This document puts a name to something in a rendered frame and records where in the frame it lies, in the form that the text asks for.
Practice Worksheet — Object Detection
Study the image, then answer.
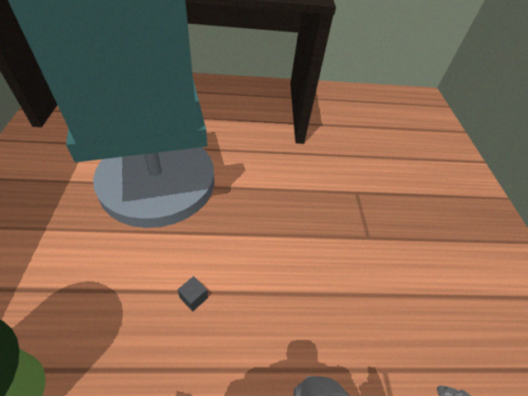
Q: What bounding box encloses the desk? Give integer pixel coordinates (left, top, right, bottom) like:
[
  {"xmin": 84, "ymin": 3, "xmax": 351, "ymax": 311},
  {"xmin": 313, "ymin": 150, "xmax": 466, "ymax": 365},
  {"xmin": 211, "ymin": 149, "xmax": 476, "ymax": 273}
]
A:
[{"xmin": 0, "ymin": 0, "xmax": 336, "ymax": 144}]

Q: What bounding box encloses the potted plant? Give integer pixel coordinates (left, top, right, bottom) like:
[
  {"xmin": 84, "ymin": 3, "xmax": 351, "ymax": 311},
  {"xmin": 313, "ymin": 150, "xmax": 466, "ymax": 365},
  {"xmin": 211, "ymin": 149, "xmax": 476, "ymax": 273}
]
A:
[{"xmin": 0, "ymin": 319, "xmax": 45, "ymax": 396}]

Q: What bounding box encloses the office chair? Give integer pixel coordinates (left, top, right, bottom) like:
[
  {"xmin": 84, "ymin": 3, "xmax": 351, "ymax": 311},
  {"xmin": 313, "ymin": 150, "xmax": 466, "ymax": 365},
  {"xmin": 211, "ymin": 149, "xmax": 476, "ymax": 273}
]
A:
[{"xmin": 8, "ymin": 0, "xmax": 215, "ymax": 228}]

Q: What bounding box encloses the cube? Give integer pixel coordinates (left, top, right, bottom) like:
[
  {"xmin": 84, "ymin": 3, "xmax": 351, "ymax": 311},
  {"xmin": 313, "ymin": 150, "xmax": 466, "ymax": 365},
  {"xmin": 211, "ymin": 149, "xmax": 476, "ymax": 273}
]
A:
[{"xmin": 177, "ymin": 276, "xmax": 208, "ymax": 312}]

